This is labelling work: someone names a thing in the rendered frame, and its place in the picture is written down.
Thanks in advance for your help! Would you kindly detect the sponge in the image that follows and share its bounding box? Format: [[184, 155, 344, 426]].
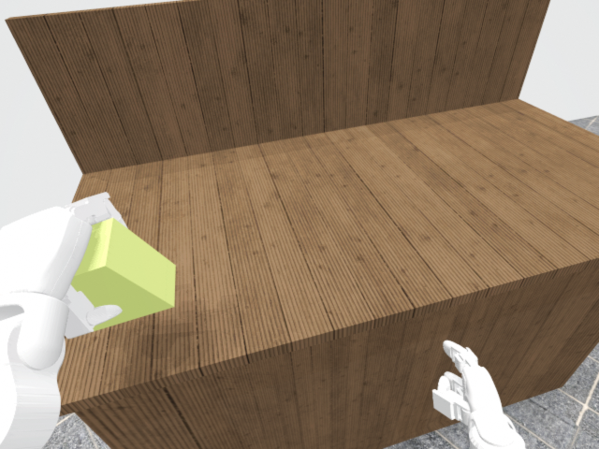
[[71, 218, 176, 331]]

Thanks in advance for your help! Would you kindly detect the robot left forearm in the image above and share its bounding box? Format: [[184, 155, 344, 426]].
[[0, 293, 69, 449]]

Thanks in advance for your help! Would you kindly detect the table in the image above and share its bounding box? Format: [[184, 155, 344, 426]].
[[5, 0, 599, 449]]

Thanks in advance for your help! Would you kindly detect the robot right forearm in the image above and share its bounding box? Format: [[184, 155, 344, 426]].
[[468, 409, 525, 449]]

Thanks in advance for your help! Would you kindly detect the left robot hand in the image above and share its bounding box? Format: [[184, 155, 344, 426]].
[[0, 192, 127, 339]]

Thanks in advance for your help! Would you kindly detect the right robot hand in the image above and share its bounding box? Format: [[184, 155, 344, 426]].
[[432, 340, 503, 426]]

